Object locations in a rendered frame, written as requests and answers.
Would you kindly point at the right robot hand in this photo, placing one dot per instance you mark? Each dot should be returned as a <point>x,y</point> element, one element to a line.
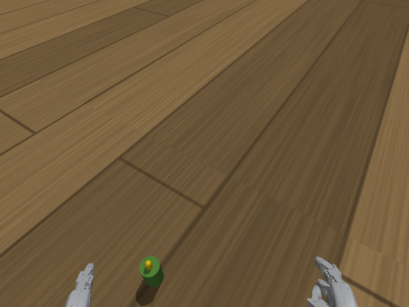
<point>337,292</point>

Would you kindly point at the left robot hand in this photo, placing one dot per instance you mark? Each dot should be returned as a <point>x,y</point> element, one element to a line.
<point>81,296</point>

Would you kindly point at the bottle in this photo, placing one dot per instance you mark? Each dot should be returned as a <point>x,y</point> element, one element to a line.
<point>151,271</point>

